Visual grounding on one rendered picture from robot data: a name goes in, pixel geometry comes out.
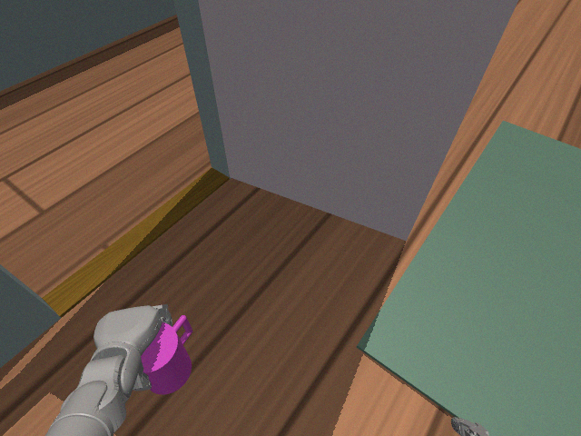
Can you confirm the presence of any left robot arm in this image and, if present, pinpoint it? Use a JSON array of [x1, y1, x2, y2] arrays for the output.
[[45, 342, 142, 436]]

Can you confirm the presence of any right robot hand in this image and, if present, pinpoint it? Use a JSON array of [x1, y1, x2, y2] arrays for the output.
[[451, 417, 489, 436]]

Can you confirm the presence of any mug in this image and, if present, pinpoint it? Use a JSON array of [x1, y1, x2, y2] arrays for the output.
[[141, 315, 192, 395]]

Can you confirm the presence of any left robot hand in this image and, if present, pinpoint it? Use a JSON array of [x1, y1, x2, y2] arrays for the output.
[[94, 304, 172, 391]]

